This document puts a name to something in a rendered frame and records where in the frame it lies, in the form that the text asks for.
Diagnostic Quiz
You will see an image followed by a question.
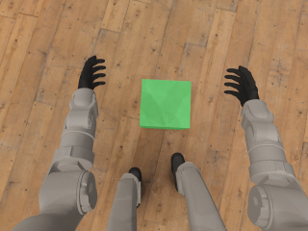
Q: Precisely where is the robot right upper arm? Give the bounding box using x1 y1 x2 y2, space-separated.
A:
247 183 308 231

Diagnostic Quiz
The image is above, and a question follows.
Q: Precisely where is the left robot hand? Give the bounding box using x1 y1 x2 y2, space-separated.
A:
77 55 106 90

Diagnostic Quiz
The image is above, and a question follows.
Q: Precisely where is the robot left forearm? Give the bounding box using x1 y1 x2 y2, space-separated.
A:
38 88 99 210

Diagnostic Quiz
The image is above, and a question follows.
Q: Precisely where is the robot right forearm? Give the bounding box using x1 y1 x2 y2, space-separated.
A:
241 99 308 200

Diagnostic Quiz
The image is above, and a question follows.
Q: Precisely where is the carton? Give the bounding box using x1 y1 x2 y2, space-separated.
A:
140 79 192 130

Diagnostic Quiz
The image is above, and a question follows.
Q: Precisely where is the right robot hand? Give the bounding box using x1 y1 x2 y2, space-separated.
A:
224 65 260 107

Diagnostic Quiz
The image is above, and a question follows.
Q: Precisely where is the robot left foot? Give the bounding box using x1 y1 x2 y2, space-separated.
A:
128 167 142 209

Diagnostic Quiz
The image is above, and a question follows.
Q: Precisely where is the robot left upper arm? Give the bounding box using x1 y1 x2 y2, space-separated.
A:
11 169 98 231

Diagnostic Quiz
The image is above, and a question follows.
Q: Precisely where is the right robot shin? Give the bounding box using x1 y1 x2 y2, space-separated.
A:
176 162 201 174

